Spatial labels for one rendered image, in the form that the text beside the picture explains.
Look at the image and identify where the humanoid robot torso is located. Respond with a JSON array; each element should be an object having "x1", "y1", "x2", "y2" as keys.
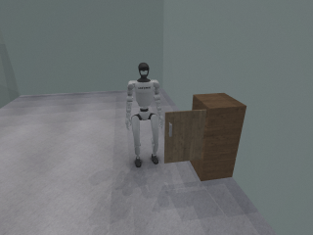
[{"x1": 134, "y1": 79, "x2": 154, "y2": 120}]

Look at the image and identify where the right robot foot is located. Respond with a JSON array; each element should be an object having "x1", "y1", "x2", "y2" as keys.
[{"x1": 135, "y1": 157, "x2": 142, "y2": 167}]

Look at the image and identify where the right robot hand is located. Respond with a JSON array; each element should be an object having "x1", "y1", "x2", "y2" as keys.
[{"x1": 125, "y1": 117, "x2": 131, "y2": 131}]

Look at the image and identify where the robot left forearm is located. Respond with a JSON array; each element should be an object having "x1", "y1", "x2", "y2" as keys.
[{"x1": 156, "y1": 96, "x2": 162, "y2": 116}]

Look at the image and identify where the left robot hand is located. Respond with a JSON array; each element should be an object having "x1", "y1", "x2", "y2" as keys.
[{"x1": 158, "y1": 115, "x2": 164, "y2": 128}]

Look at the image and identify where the robot right upper arm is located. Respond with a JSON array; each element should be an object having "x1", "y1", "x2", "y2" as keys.
[{"x1": 127, "y1": 80, "x2": 136, "y2": 102}]

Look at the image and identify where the cupboard door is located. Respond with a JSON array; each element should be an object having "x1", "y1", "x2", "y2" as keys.
[{"x1": 164, "y1": 109, "x2": 206, "y2": 164}]

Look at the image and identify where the robot left upper arm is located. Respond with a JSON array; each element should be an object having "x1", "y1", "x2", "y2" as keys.
[{"x1": 152, "y1": 79, "x2": 160, "y2": 101}]

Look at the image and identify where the robot right forearm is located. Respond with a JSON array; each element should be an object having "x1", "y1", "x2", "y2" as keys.
[{"x1": 126, "y1": 97, "x2": 132, "y2": 118}]

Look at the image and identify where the handle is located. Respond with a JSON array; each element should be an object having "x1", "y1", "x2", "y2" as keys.
[{"x1": 169, "y1": 123, "x2": 172, "y2": 137}]

